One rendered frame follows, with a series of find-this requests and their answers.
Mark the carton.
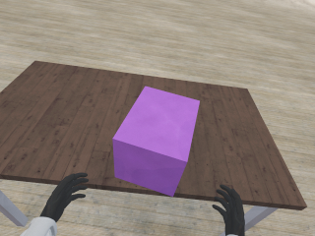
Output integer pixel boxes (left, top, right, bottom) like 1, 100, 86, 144
112, 87, 200, 197

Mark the table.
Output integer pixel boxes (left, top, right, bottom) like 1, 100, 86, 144
0, 60, 307, 236

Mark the left robot hand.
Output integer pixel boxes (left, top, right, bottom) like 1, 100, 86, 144
40, 172, 89, 222

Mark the left robot forearm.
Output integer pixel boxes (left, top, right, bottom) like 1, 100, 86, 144
20, 216, 57, 236

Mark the right robot hand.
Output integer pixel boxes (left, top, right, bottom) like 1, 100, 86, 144
212, 184, 245, 236

